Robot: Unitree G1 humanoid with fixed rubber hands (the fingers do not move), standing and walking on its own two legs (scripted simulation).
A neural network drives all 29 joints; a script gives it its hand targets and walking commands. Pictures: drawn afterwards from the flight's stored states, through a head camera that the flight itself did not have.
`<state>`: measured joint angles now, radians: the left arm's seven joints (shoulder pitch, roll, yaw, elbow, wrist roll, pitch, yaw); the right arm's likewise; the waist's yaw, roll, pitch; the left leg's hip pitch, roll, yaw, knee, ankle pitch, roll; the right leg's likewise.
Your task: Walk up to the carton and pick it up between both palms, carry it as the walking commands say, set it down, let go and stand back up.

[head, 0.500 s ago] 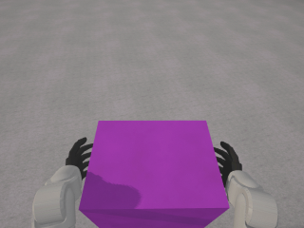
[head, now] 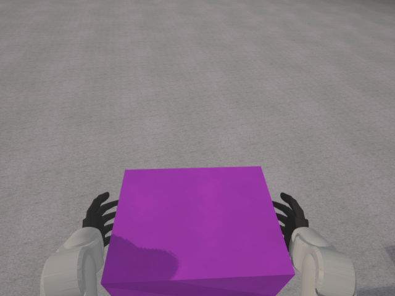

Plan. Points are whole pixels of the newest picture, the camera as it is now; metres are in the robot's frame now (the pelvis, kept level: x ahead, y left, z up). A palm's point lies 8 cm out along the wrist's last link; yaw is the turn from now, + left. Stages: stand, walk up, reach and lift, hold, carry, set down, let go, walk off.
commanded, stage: carry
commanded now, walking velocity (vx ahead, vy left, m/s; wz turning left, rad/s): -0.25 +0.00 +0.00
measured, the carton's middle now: (195, 245) +0.25 +0.01 -0.01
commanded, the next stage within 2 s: none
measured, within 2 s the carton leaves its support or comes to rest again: neither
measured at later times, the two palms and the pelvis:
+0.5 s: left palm out of the picture +0.06 +0.12 +0.08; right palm out of the picture +0.04 -0.24 +0.07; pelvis -0.19 -0.04 +0.00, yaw -3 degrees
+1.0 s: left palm out of the picture -0.14 +0.14 +0.08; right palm out of the picture -0.15 -0.22 +0.08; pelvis -0.39 -0.04 +0.00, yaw -2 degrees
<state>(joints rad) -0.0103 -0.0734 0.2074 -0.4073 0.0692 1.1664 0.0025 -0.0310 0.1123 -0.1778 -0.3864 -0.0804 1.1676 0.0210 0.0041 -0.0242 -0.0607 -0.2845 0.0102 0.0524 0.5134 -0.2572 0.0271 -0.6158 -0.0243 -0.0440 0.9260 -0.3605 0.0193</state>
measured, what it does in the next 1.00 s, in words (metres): walks backwards: right foot, then left foot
